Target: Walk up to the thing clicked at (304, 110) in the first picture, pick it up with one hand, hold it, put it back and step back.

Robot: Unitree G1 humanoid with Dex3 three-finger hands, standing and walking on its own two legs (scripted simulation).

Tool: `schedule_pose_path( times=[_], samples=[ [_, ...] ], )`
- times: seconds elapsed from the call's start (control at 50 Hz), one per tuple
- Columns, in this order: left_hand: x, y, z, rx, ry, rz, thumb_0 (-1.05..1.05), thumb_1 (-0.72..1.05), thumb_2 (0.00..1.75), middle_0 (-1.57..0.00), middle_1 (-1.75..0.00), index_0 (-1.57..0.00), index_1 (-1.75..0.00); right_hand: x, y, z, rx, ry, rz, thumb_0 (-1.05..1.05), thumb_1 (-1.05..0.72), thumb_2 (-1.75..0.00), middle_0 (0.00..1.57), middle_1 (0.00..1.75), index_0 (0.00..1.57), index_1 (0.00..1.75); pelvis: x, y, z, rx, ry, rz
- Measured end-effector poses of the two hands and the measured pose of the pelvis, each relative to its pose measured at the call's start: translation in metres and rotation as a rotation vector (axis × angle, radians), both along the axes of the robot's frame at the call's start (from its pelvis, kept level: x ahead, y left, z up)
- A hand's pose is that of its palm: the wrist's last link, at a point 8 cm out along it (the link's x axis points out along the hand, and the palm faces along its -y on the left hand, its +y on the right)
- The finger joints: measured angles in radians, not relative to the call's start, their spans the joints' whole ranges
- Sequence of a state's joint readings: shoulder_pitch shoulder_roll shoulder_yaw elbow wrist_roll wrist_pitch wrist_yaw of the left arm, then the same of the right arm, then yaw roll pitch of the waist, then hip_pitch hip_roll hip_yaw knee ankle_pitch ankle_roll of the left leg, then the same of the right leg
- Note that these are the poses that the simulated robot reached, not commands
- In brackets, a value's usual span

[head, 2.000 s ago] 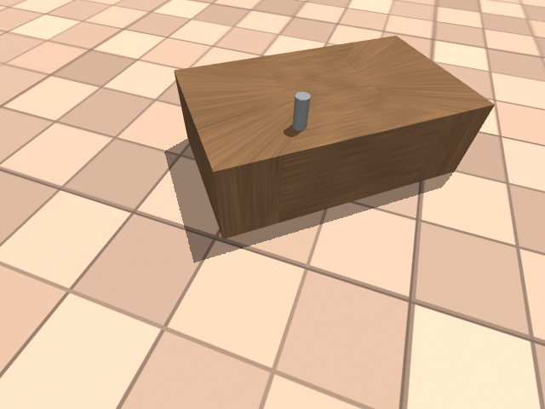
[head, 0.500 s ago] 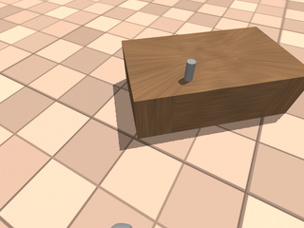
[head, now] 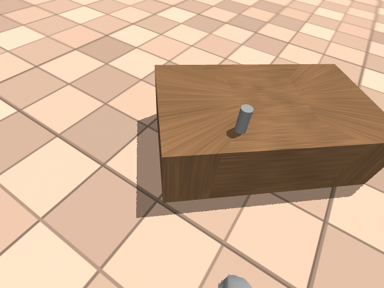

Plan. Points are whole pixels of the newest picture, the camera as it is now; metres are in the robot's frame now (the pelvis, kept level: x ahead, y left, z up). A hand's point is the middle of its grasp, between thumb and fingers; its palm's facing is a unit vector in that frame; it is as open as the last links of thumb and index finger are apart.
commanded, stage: walk up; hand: right
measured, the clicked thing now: (243, 119) +0.90 -0.26 -0.28
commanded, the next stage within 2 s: none
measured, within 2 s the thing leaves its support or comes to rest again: neither
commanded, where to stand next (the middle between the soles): +0.42 -0.11 m, yaw +7 degrees
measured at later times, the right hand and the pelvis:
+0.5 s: hand (321, 233) +0.30 -0.36 -0.14, palm faces -0.17 +0.92 -0.35, open 7.4 cm; pelvis +0.19 -0.11 +0.00, yaw +5 degrees
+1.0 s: hand (324, 197) +0.42 -0.42 -0.16, palm faces -0.14 +0.91 -0.39, open 7.4 cm; pelvis +0.33 -0.15 -0.02, yaw +8 degrees
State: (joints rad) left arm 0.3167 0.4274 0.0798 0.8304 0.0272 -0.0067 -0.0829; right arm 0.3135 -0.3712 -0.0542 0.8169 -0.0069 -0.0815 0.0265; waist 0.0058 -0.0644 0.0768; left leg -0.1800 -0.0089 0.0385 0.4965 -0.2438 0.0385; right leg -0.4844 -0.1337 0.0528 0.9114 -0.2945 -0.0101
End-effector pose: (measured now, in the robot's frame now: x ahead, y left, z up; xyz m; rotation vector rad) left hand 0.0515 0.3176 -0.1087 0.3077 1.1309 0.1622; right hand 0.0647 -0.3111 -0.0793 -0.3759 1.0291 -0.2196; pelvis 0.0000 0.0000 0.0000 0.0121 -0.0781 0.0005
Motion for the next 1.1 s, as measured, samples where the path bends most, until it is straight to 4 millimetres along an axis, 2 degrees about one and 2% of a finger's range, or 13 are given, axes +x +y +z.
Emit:
schedule_pose_path(
  times=[0.12, 0.2, 0.24, 0.34, 0.42, 0.54, 0.64, 0.72, 0.8, 0.86, 0.94, 1.02, 1.1],
  samples=[
    [0.045, -0.022, 0.01, 0.049, 0.018, 0.011, 0.01, 0.9, 0.9, -0.2, -0.29, -0.2, -0.3, 0.025, -0.053, -0.013, -0.005, 0.057, -0.018, 0.01, -0.9, -0.9, 0.2, 0.3, 0.2, 0.3, 0.048, -0.037, -0.006, 0.017, 0.026, 0.008],
    [0.073, -0.046, 0.013, 0.101, -0.003, 0.04, 0.01, 0.9, 0.9, -0.2, -0.29, -0.2, -0.3, 0.06, -0.092, -0.038, -0.01, 0.105, -0.005, 0.01, -0.9, -0.9, 0.2, 0.3, 0.2, 0.3, 0.084, -0.068, -0.019, -0.006, 0.04, 0.028],
    [0.081, -0.06, 0.016, 0.111, -0.025, 0.06, 0.01, 0.9, 0.9, -0.2, -0.29, -0.2, -0.3, 0.081, -0.1, -0.045, -0.008, 0.135, 0.01, 0.01, -0.9, -0.9, 0.2, 0.3, 0.2, 0.3, 0.098, -0.078, -0.019, -0.008, 0.041, 0.046],
    [0.091, -0.093, 0.028, 0.085, 0.013, 0.116, 0.0, 0.9, 0.9, -0.2, -0.29, -0.2, -0.3, 0.143, -0.1, -0.038, 0.042, 0.119, 0.064, 0.01, -0.91, -0.9, 0.2, 0.3, 0.2, 0.3, 0.134, -0.093, -0.002, 0.005, 0.048, 0.054],
    [0.101, -0.108, 0.024, 0.064, 0.059, 0.131, 0.01, 0.9, 0.9, -0.2, -0.3, -0.2, -0.3, 0.189, -0.096, -0.03, 0.065, 0.094, 0.109, 0.01, -0.91, -0.9, 0.2, 0.3, 0.2, 0.3, 0.16, -0.103, 0.003, -0.002, 0.053, 0.064],
    [0.125, -0.116, -0.001, 0.021, 0.086, 0.155, 0.01, 0.9, 0.9, -0.2, -0.3, -0.2, -0.3, 0.258, -0.087, -0.023, 0.041, 0.081, 0.171, 0.01, -0.91, -0.9, 0.2, 0.3, 0.2, 0.3, 0.201, -0.108, -0.006, -0.029, 0.047, 0.095],
    [0.159, -0.112, -0.03, -0.008, 0.093, 0.175, 0.01, 0.9, 0.9, -0.2, -0.3, -0.2, -0.3, 0.312, -0.081, -0.021, -0.008, -0.002, 0.199, 0.01, -0.9, -0.9, 0.2, 0.3, 0.2, 0.3, 0.238, -0.101, -0.022, -0.005, 0.028, 0.112],
    [0.198, -0.117, -0.028, -0.024, 0.077, 0.144, 0.01, 0.9, 0.9, -0.2, -0.29, -0.2, -0.3, 0.329, -0.085, -0.007, -0.013, -0.059, 0.151, 0.01, -0.9, -0.9, 0.2, 0.3, 0.2, 0.3, 0.261, -0.102, -0.016, -0.013, 0.006, 0.113],
    [0.239, -0.118, -0.015, -0.021, 0.011, 0.126, 0.01, 0.9, 0.9, -0.2, -0.29, -0.2, -0.3, 0.332, -0.097, 0.003, -0.023, -0.042, 0.139, 0.01, -0.9, -0.9, 0.2, 0.3, 0.2, 0.3, 0.282, -0.11, -0.006, -0.011, -0.001, 0.12],
    [0.261, -0.12, -0.007, -0.002, -0.014, 0.12, 0.01, 0.9, 0.9, -0.2, -0.29, -0.2, -0.3, 0.334, -0.111, 0.002, -0.028, 0.0, 0.137, 0.01, -0.9, -0.9, 0.2, 0.3, 0.2, 0.3, 0.296, -0.12, -0.004, -0.005, 0.001, 0.121],
    [0.28, -0.128, 0.0, 0.05, 0.007, 0.124, 0.0, 0.9, 0.9, -0.2, -0.29, -0.2, -0.3, 0.342, -0.133, -0.015, -0.015, 0.061, 0.125, 0.01, -0.9, -0.9, 0.2, 0.3, 0.2, 0.3, 0.312, -0.136, -0.008, 0.001, 0.016, 0.127],
    [0.287, -0.143, 0.0, 0.122, 0.024, 0.145, 0.0, 0.9, 0.9, -0.2, -0.29, -0.2, -0.3, 0.36, -0.155, -0.048, 0.015, 0.114, 0.107, 0.01, -0.9, -0.9, 0.2, 0.3, 0.2, 0.3, 0.327, -0.157, -0.022, -0.012, 0.026, 0.132],
    [0.29, -0.162, 0.008, 0.136, 0.045, 0.151, 0.0, 0.9, 0.9, -0.2, -0.29, -0.2, -0.3, 0.376, -0.154, -0.068, 0.053, 0.159, 0.116, 0.01, -0.91, -0.9, 0.2, 0.3, 0.2, 0.3, 0.331, -0.164, -0.021, -0.009, 0.03, 0.143]
  ],
)
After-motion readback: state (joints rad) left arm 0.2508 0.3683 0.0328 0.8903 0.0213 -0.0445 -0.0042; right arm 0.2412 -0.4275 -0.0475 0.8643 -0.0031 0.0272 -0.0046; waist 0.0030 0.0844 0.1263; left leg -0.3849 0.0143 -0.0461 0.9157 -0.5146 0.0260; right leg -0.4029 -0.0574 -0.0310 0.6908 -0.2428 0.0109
